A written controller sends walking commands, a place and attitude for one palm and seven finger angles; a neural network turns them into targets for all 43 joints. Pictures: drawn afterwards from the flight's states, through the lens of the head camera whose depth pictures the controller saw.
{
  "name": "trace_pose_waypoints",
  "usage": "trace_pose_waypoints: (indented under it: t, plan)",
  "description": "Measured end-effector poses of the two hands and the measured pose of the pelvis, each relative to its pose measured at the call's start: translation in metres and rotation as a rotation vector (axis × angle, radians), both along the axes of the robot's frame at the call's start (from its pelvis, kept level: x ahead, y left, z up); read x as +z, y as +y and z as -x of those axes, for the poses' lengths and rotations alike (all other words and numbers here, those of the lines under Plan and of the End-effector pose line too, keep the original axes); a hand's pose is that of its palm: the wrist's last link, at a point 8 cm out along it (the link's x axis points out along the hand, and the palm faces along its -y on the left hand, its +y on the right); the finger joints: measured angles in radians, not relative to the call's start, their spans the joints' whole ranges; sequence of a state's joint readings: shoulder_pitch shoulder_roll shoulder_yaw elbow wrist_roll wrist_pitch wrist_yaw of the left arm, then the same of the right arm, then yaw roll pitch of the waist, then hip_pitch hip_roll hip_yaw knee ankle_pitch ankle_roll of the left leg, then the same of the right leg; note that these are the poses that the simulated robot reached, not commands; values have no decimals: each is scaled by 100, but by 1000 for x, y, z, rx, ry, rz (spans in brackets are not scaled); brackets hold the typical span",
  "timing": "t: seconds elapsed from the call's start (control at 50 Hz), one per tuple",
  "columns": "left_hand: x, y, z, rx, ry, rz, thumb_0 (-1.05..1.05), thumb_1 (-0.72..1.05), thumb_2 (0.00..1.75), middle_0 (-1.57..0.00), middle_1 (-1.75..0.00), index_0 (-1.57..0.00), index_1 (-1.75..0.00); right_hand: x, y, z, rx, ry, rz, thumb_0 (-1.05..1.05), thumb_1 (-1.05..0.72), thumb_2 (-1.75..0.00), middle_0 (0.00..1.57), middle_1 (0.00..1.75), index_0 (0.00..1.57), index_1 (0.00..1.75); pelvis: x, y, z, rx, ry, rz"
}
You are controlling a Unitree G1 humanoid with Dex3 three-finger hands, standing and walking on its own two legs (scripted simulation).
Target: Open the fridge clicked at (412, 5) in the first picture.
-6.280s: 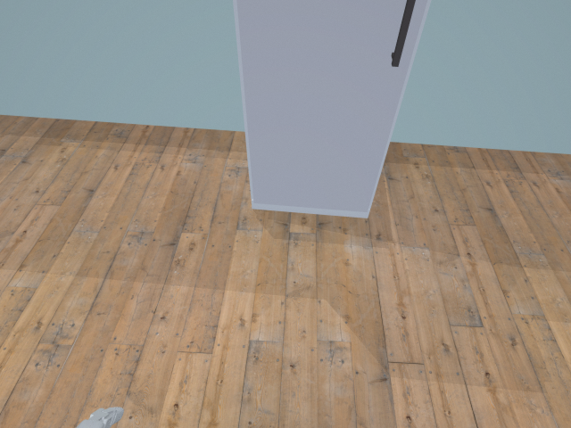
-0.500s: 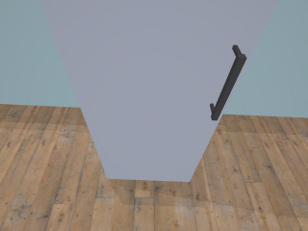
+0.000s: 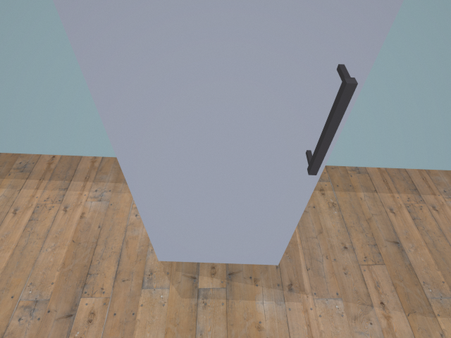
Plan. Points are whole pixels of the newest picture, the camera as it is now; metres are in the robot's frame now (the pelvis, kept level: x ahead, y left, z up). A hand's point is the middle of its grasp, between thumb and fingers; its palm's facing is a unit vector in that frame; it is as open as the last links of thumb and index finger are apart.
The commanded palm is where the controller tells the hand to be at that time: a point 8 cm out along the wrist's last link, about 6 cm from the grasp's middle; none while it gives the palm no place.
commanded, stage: raise the hand to about handle height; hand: right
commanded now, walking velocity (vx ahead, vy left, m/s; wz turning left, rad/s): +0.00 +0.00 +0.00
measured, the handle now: (325, 126) +0.48 -0.16 +0.13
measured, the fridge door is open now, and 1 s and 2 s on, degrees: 0 0 0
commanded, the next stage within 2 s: none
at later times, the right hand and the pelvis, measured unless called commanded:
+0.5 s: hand out of the picture +0.13 -0.21 -0.03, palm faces +0.02 +1.00 +0.05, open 8.6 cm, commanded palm +0.12 -0.26 -0.01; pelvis -0.04 -0.02 -0.06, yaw -3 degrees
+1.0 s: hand (413, 311) +0.18 -0.26 +0.04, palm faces +0.02 +1.00 -0.07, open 11.6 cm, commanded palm +0.15 -0.31 +0.06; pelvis -0.04 -0.04 -0.04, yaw -3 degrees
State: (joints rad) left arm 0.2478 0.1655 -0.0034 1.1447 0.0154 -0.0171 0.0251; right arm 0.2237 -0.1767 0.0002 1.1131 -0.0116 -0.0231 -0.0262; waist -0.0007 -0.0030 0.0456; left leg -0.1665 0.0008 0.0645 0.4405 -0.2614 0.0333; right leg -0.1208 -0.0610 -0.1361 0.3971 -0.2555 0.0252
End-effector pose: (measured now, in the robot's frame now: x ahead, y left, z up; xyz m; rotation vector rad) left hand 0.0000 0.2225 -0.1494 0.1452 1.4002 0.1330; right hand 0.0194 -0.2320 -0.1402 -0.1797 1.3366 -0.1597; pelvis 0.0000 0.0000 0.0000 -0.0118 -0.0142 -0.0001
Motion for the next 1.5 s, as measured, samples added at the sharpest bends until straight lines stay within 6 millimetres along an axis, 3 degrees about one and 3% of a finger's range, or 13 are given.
trace_pose_waypoints:
  t: [0.12, 0.24, 0.3, 0.34, 0.4, 0.5, 0.6, 0.74, 0.84, 0.92, 1.12, 1.32, 1.5]
  plan:
    - [1, 0, -3, 7, -33, -5, 0, 90, 90, -20, -30, -20, -30, 4, -2, -4, -54, -47, -5, 0, -90, -90, 20, 30, 20, 30, -1, -3, 3, 1, 6, -10]
    - [24, 10, -68, -47, -466, -73, 1, 90, 90, -20, -30, -20, -30, 114, -22, -118, -89, -893, 11, 2, -87, -88, 20, 33, 20, 33, -10, -9, 15, -45, 32, -4]
    - [39, 17, -109, -83, -662, -91, 1, 90, 90, -20, -30, -20, -30, 148, -23, -145, -1, -1211, -54, 1, -82, -86, 20, 35, 20, 36, -22, -10, 24, -40, 87, 0]
    - [50, 20, -134, -117, -775, -101, 1, 90, 90, -20, -30, -20, -30, 151, -19, -146, 99, -1337, -115, 1, -79, -85, 21, 38, 20, 38, -33, -11, 31, -35, 116, 1]
    - [66, 20, -163, -171, -904, -119, 1, 90, 90, -20, -30, -20, -30, 133, -16, -131, 209, -1352, -201, 0, -72, -82, 21, 42, 21, 42, -49, -12, 38, -29, 141, 1]
    - [79, 5, -189, -251, -994, -135, 1, 90, 90, -20, -30, -20, -30, 105, -27, -90, 106, -1251, -217, 1, -61, -77, 22, 49, 22, 49, -63, -16, 43, -45, 149, -16]
    - [63, -26, -183, -316, -948, -86, 0, 90, 90, -20, -30, -20, -30, 127, -40, -81, 106, -1333, -113, 1, -49, -73, 23, 56, 23, 56, -67, -19, 49, -77, 139, -51]
    - [32, -60, -138, -257, -808, 20, 1, 90, 90, -20, -30, -21, -30, 154, -45, -117, 233, -1324, -153, 1, -32, -66, 24, 67, 24, 67, -59, -26, 54, -76, 128, -63]
    - [29, -59, -107, -184, -749, 25, 1, 90, 90, -21, -30, -21, -30, 167, -60, -129, 196, -1277, -146, 1, -21, -61, 25, 74, 25, 74, -47, -31, 50, -57, 117, -52]
    - [33, -45, -97, -176, -732, -14, 1, 90, 90, -21, -30, -21, -30, 180, -73, -131, 180, -1298, -112, 0, -12, -57, 26, 80, 26, 80, -42, -34, 46, -53, 105, -48]
    - [62, -17, -122, -197, -808, -114, 1, 90, 90, -20, -30, -21, -30, 203, -87, -145, 196, -1328, -106, 0, 12, -47, 27, 95, 27, 95, -31, -36, 38, -56, 66, -45]
    - [85, -35, -162, -239, -911, -63, 1, 90, 90, -20, -30, -20, -30, 239, -110, -159, 169, -1367, -76, -1, 35, -37, 29, 110, 29, 110, -20, -31, 29, -60, 23, -41]
    - [82, -47, -169, -258, -889, -7, 1, 90, 90, -20, -30, -21, -30, 266, -123, -169, 166, -1366, -63, -1, 47, -31, 30, 118, 30, 118, -13, -26, 26, -66, -1, -35]
